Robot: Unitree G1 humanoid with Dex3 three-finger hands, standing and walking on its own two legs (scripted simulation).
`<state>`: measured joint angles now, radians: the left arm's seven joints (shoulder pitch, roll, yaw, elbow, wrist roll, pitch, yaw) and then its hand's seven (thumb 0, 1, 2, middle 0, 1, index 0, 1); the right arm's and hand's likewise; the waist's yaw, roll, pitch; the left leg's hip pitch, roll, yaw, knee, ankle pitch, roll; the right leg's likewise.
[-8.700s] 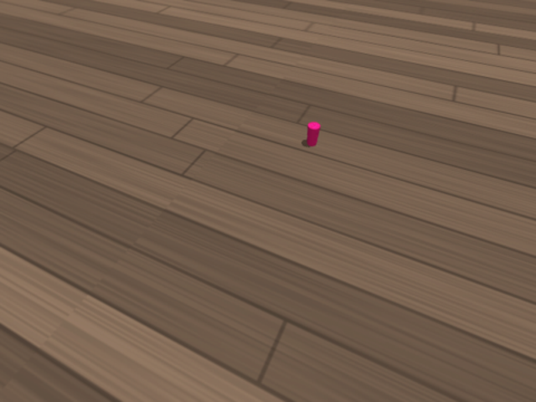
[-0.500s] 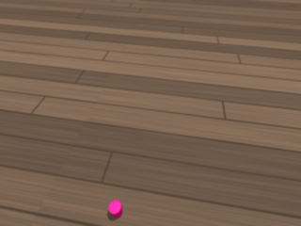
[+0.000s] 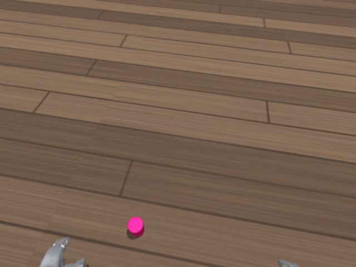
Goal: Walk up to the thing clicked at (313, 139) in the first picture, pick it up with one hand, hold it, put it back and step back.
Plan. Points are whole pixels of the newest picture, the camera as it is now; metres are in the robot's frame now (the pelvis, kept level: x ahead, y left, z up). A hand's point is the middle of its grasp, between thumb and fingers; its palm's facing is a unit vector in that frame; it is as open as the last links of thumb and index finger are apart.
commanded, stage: go down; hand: left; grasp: from the side
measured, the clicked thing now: (137, 227) +0.37 +0.19 -0.71
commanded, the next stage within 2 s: none
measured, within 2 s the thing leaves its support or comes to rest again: neither
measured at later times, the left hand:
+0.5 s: hand (73, 265) +0.16 +0.27 -0.18, palm faces +0.04 -0.95 -0.32, open 16.9 cm
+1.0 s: hand out of the picture +0.16 +0.30 -0.23, palm faces +0.08 -0.96 -0.27, open 17.2 cm
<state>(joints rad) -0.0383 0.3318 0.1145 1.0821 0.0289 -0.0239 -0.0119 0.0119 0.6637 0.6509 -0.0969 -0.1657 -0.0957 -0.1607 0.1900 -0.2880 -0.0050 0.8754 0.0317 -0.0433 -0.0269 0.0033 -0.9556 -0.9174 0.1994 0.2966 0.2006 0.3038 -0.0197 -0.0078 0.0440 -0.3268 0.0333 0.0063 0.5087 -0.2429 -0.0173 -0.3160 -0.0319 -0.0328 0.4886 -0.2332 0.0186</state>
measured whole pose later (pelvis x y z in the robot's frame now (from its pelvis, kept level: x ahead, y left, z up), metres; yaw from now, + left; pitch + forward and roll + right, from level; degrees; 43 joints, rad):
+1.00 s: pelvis -0.01 +0.01 -0.12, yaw +0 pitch +22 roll -3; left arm 0.24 0.40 0.33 0.44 -0.03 0.06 -0.20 0.00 -0.51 0.08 -0.08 -0.10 -0.08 -0.10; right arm 0.19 -0.25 -0.01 0.54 -0.01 -0.19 -0.05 0.01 -0.90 -0.90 0.20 0.30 0.20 0.30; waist -0.03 -0.01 -0.15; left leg -1.14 0.04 -0.05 1.34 -0.59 -0.01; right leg -1.10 -0.04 -0.05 1.29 -0.57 0.02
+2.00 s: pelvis -0.08 +0.01 -0.33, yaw -4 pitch +32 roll -6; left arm -0.37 0.71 0.68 0.91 -0.18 -0.39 -0.64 -0.01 -0.53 0.11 -0.04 -0.11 -0.04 -0.11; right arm 0.10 -0.33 0.06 0.68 -0.02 -0.18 -0.03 0.01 -0.91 -0.91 0.20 0.30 0.20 0.30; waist -0.06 -0.02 -0.15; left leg -1.97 0.03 -0.11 2.09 -0.69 -0.02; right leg -1.91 -0.03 -0.06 2.01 -0.67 0.03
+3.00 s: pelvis -0.09 +0.01 -0.39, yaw -5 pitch +30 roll -7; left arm -0.51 0.84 0.76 1.03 -0.21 -0.41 -0.75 -0.01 -0.56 0.09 -0.05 -0.09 -0.04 -0.10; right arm 0.09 -0.35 0.11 0.69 -0.04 -0.19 -0.01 0.00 -0.91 -0.91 0.20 0.30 0.20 0.30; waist -0.09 -0.04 -0.10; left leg -2.13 0.02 -0.14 2.28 -0.69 -0.02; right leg -2.07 -0.02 -0.06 2.20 -0.66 0.03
